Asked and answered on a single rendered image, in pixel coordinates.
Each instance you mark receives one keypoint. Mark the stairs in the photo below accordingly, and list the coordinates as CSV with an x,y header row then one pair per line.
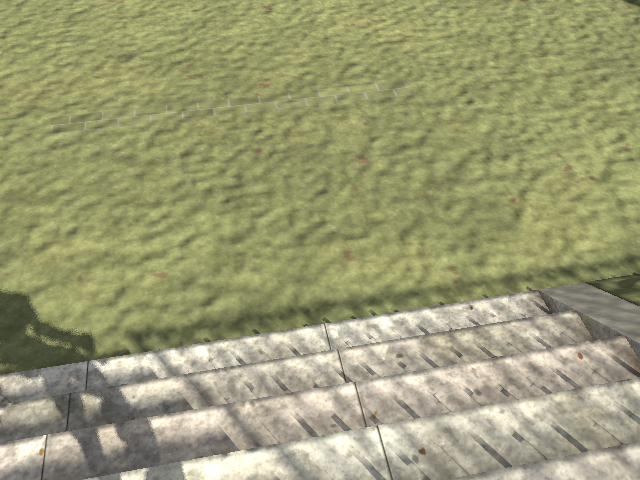
x,y
496,388

